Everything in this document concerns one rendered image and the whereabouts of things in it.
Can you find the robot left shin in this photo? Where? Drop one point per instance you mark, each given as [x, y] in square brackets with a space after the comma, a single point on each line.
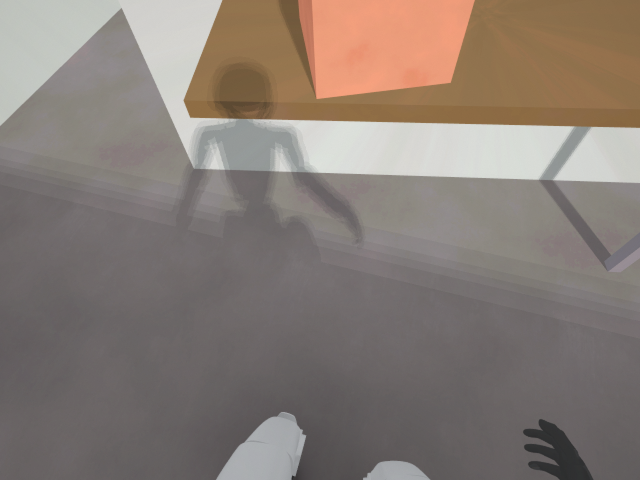
[287, 416]

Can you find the carton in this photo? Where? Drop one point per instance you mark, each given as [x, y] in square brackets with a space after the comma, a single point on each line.
[364, 46]

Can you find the robot right hand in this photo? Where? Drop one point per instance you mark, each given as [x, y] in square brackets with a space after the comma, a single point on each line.
[571, 466]

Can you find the left robot thigh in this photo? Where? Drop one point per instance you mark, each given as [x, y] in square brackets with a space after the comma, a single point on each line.
[272, 452]

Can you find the table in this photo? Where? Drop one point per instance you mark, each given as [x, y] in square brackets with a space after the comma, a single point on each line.
[522, 62]

